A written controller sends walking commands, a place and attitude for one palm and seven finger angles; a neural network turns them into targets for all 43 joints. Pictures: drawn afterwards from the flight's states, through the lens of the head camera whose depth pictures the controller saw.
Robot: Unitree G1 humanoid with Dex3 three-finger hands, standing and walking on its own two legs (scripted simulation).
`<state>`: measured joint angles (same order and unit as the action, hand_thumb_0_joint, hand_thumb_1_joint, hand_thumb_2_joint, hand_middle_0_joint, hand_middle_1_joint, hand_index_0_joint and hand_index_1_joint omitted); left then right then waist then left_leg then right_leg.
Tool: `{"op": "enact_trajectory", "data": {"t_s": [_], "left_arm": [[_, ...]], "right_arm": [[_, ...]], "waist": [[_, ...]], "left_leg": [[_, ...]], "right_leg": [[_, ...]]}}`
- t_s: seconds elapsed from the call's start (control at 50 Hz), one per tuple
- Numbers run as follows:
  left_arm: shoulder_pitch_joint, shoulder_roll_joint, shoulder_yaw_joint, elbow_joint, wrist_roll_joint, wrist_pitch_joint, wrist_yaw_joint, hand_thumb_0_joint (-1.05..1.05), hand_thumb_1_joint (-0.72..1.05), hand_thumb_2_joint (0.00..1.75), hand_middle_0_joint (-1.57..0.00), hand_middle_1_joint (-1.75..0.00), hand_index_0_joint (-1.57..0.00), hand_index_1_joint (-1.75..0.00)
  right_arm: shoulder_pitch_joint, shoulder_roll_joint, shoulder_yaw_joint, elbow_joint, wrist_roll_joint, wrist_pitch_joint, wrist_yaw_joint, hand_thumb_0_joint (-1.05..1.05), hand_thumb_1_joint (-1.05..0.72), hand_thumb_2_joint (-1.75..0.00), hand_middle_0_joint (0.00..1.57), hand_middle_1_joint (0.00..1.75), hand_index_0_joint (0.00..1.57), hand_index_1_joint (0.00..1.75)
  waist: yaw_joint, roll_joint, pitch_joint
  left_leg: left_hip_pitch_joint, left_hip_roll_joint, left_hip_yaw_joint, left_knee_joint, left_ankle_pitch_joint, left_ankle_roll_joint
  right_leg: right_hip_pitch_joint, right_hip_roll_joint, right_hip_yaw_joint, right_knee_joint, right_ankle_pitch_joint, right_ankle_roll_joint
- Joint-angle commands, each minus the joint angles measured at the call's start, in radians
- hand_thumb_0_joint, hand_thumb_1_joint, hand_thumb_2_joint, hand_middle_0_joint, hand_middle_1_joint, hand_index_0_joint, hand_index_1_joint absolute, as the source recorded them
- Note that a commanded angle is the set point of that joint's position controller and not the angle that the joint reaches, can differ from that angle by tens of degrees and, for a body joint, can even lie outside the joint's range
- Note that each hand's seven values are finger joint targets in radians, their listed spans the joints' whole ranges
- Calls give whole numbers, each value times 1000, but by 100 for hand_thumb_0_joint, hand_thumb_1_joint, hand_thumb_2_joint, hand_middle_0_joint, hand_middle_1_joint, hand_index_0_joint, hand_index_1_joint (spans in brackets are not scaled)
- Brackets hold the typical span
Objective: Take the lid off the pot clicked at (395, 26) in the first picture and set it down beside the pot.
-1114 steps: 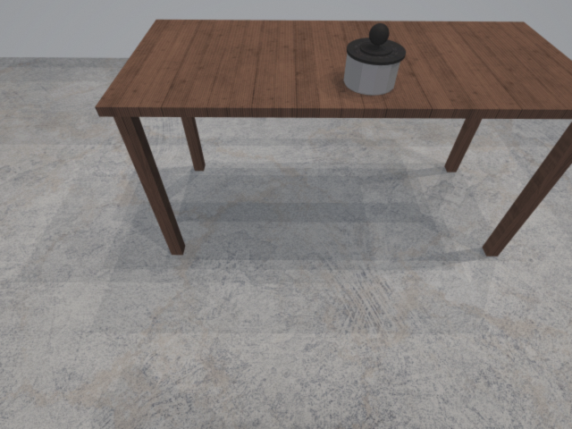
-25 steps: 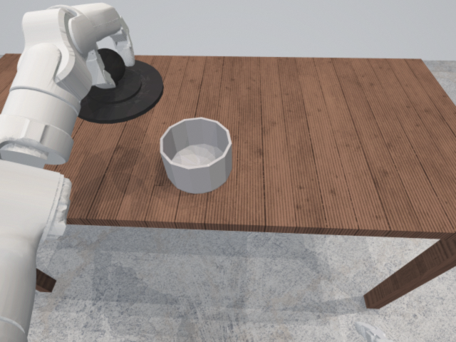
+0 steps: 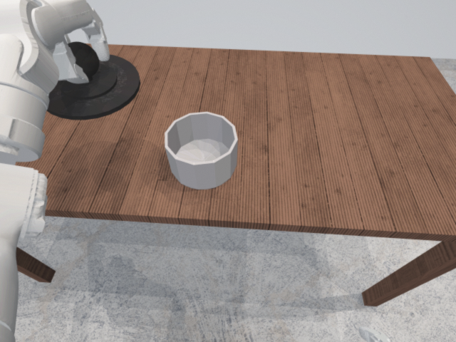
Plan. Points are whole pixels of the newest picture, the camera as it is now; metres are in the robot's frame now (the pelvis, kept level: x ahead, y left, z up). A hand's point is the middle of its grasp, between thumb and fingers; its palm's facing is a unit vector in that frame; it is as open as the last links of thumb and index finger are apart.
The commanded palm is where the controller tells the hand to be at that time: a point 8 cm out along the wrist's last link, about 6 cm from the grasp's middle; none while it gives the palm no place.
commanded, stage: move the lid sideways beside the pot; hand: left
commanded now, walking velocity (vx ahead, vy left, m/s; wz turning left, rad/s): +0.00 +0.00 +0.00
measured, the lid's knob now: (80, 60) +0.49 +0.24 +0.23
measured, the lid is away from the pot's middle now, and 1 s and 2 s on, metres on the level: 0.18 0.23 0.24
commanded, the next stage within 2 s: lower the lid onto the table in 0.62 s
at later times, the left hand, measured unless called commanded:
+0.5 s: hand (40, 58) +0.47 +0.29 +0.24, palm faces -0.28 -0.11 -0.95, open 8.2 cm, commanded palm +0.48 +0.30 +0.33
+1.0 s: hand (48, 65) +0.47 +0.28 +0.23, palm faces -0.33 -0.12 -0.94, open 8.2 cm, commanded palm +0.49 +0.29 +0.31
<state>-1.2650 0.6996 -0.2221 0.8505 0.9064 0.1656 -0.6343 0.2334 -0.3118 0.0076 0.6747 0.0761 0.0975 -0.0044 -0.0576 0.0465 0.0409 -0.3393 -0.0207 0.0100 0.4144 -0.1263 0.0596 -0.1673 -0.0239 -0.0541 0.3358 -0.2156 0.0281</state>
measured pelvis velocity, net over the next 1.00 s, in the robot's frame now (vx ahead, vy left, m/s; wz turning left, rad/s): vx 0.01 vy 0.00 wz -0.01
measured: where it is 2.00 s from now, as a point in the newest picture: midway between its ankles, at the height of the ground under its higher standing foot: outside the picture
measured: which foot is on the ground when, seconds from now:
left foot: down 0.00-1.00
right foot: down 0.00-1.00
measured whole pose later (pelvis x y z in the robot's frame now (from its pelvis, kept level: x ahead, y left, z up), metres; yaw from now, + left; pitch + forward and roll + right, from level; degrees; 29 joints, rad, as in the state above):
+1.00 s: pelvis +0.01 +0.00 +0.00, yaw +0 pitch +4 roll -2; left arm -1.27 0.81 -0.16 0.95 0.93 0.09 -0.65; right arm 0.25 -0.32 0.01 0.68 0.08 0.12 -0.01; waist -0.07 0.04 0.05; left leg -0.37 -0.01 0.01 0.44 -0.15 0.06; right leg -0.18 -0.01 -0.05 0.33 -0.22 0.03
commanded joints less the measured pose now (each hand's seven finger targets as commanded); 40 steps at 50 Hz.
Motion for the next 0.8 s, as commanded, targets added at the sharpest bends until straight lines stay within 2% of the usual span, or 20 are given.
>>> {"op": "enact_trajectory", "data": {"t_s": [0.0, 0.02, 0.06, 0.1, 0.12, 0.18, 0.2, 0.28, 0.3, 0.32, 0.38, 0.46, 0.48, 0.52, 0.56, 0.58, 0.64, 0.68, 0.72, 0.78], "left_arm": [[-656, 246, 89, -254, 17, -25, 64, 0, 53, 108, -80, -103, -84, -102], [-699, 298, 125, -333, 30, -33, 73, 0, 53, 108, -80, -103, -84, -102], [-626, 274, 116, -223, 29, -30, 67, 0, 53, 108, -80, -103, -84, -102], [-568, 299, 135, -135, 14, -30, 56, 0, 53, 108, -80, -103, -84, -102], [-638, 355, 163, -209, 29, -37, 61, 0, 53, 108, -80, -103, -84, -102], [-634, 394, 189, -195, 47, -59, 63, 0, 53, 108, -80, -103, -84, -102], [-595, 372, 167, -167, 36, -62, 60, 0, 53, 108, -80, -103, -84, -102], [-625, 403, 186, -227, 40, -72, 58, 0, 53, 108, -80, -103, -84, -102], [-602, 375, 162, -237, 33, -74, 58, 0, 53, 108, -80, -103, -84, -102], [-627, 415, 193, -272, 42, -76, 63, 0, 53, 108, -80, -103, -84, -102], [-535, 467, 242, -149, 39, -81, 50, 0, 53, 108, -80, -103, -84, -102], [-593, 421, 176, -198, 42, -85, 49, 0, 53, 108, -80, -103, -84, -102], [-589, 440, 193, -196, 42, -87, 48, 0, 53, 108, -80, -103, -84, -102], [-629, 482, 222, -305, 40, -99, 57, 0, 53, 108, -80, -103, -84, -102], [-558, 423, 188, -186, 30, -93, 46, 0, 53, 108, -80, -103, -84, -102], [-551, 429, 194, -169, 22, -92, 39, 0, 53, 108, -80, -103, -84, -102], [-605, 456, 209, -269, 26, -99, 44, 0, 53, 108, -80, -103, -84, -102], [-596, 387, 154, -228, 17, -93, 38, 0, 53, 108, -80, -103, -84, -102], [-585, 420, 175, -150, 25, -75, 40, 0, 53, 108, -80, -103, -84, -102], [-608, 381, 140, -121, 25, -64, 34, 0, 53, 108, -80, -103, -84, -102]], "right_arm": [[10, -172, -63, -92, 2, -30, -14, 0, -90, -90, 20, 30, 20, 30], [10, -169, -63, -103, -1, -37, -12, 0, -90, -90, 20, 30, 20, 30], [10, -166, -58, -93, 1, -33, -17, 0, -90, -90, 20, 30, 20, 30], [36, -181, -61, -75, 4, -20, -18, 0, -90, -90, 20, 30, 20, 30], [29, -180, -60, -87, 0, -20, -15, 0, -90, -90, 20, 30, 20, 30], [28, -178, -61, -91, -4, -16, -20, 0, -90, -90, 20, 30, 20, 30], [42, -179, -63, -87, 1, -13, -19, 0, -90, -90, 20, 30, 20, 30], [35, -182, -64, -94, 0, -6, -15, 0, -90, -90, 20, 30, 20, 30], [45, -183, -67, -94, 1, -5, -15, 0, -90, -90, 20, 30, 20, 30], [48, -182, -67, -94, -1, -6, -14, 0, -90, -90, 20, 30, 20, 30], [44, -186, -61, -93, 3, 7, -17, 0, -90, -90, 20, 30, 20, 30], [44, -184, -62, -92, 9, 17, -19, 0, -90, -90, 20, 30, 20, 30], [53, -187, -63, -85, 8, 17, -21, 0, -90, -90, 20, 30, 20, 30], [54, -189, -66, -95, 4, 12, -20, 0, -90, -90, 20, 30, 20, 30], [50, -183, -61, -79, 9, 12, -25, 0, -90, -90, 20, 30, 20, 30], [54, -188, -61, -73, 9, 17, -25, 0, -90, -90, 20, 30, 20, 30], [41, -188, -63, -84, 4, 16, -24, 0, -90, -90, 20, 30, 20, 30], [42, -184, -61, -70, 10, 16, -26, 0, -90, -90, 20, 30, 20, 30], [54, -191, -61, -59, 14, 13, -23, 0, -90, -90, 20, 30, 20, 30], [50, -187, -58, -59, 14, 8, -21, 0, -90, -90, 20, 30, 20, 30]], "waist": [[-17, 55, -467], [-9, 73, -520], [-15, 46, -460], [-18, 1, -411], [-7, 11, -460], [-5, 19, -481], [-14, 14, -458], [-8, 83, -487], [-14, 101, -494], [-9, 90, -513], [-5, 23, -451], [-18, 87, -459], [-16, 71, -467], [-10, 127, -542], [-22, 86, -447], [-20, 54, -436], [-18, 100, -513], [-25, 99, -448], [-26, 74, -427], [-29, 45, -417]], "left_leg": [[427, -17, -63, -1, 179, 22], [459, -18, -70, 1, 207, 19], [427, -19, -64, 3, 181, 25], [364, -17, -51, -3, 161, 25], [376, -21, -56, -11, 165, 23], [389, -19, -50, 4, 194, 32], [378, -18, -46, 8, 210, 31], [416, -15, -50, 13, 250, 31], [431, -13, -49, 21, 284, 29], [447, -8, -56, 19, 296, 28], [364, -14, -38, 20, 246, 35], [407, -7, -40, 22, 254, 34], [416, -4, -41, 22, 243, 37], [466, -5, -50, 29, 321, 34], [426, -4, -45, 28, 272, 38], [404, -6, -42, 22, 242, 40], [453, -10, -42, 36, 306, 43], [442, -6, -48, 24, 249, 37], [406, -9, -45, 17, 219, 35], [379, -12, -43, 6, 149, 34]], "right_leg": [[-80, 91, -13, -35, 207, -68], [-59, 95, -6, -27, 217, -67], [-84, 94, -10, -33, 205, -67], [-67, 86, -13, -42, 223, -62], [-35, 89, -6, -35, 227, -60], [-27, 90, -3, -32, 249, -63], [-34, 88, -6, -39, 267, -62], [-44, 93, -5, -32, 266, -63], [-53, 91, -8, -36, 276, -64], [-42, 96, -5, -32, 273, -61], [-25, 90, -6, -32, 289, -56], [-62, 94, -11, -38, 253, -56], [-59, 96, -11, -43, 247, -55], [-41, 96, -4, -34, 274, -57], [-81, 96, -13, -44, 249, -54], [-69, 95, -15, -46, 250, -51], [-50, 95, -7, -36, 288, -54], [-96, 99, -20, -47, 228, -53], [-80, 98, -13, -37, 239, -53], [-79, 97, -18, -43, 205, -51]]}}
